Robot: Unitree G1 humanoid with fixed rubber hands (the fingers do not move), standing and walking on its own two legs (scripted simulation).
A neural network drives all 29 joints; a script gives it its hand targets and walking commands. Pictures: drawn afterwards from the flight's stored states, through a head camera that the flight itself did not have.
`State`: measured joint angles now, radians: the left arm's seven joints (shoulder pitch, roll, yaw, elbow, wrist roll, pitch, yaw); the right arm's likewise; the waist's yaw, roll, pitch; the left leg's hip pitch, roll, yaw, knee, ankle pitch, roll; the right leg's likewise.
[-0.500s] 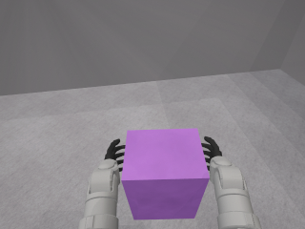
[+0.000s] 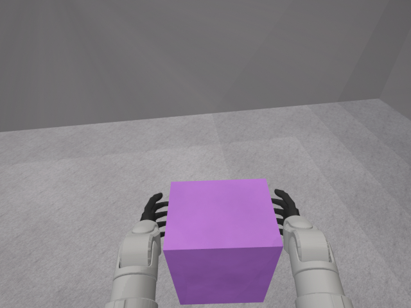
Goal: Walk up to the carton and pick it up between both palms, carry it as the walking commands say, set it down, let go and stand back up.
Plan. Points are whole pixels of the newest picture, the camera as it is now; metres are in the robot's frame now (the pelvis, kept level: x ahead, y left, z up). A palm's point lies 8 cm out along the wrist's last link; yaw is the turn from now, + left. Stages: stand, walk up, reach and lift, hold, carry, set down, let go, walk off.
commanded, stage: hold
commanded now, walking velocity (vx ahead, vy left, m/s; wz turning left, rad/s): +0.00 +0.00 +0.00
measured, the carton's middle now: (220, 246) +0.28 +0.00 -0.02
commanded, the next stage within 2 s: carry in 0.98 s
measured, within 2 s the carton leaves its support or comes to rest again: neither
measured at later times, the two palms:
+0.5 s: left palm (148, 231) +0.28 +0.14 +0.05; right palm (292, 228) +0.28 -0.14 +0.05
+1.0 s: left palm (148, 231) +0.28 +0.14 +0.05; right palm (291, 226) +0.28 -0.14 +0.05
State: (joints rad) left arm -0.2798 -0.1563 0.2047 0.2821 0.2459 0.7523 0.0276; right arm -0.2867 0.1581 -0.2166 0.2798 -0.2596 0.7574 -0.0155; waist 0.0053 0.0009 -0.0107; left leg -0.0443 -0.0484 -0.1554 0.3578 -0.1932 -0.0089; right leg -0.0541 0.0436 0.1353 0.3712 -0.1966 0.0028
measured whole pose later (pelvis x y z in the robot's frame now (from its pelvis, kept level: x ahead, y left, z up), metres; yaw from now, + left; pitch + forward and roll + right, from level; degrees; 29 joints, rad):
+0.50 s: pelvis -0.01 +0.00 +0.00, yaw +0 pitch -7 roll +0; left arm -0.31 -0.16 0.23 0.31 0.25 0.75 0.03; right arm -0.31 0.16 -0.24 0.30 -0.27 0.76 -0.01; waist 0.00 0.00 -0.01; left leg -0.07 -0.05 -0.15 0.39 -0.19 -0.01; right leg -0.07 0.04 0.13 0.40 -0.20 0.01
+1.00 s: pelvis -0.01 +0.00 +0.00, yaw +0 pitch -5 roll +0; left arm -0.28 -0.15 0.20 0.27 0.25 0.76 0.02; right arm -0.28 0.16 -0.21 0.27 -0.25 0.76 -0.02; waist 0.01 0.00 -0.03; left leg -0.11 -0.05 -0.14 0.41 -0.21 -0.01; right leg -0.12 0.04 0.12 0.42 -0.21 0.00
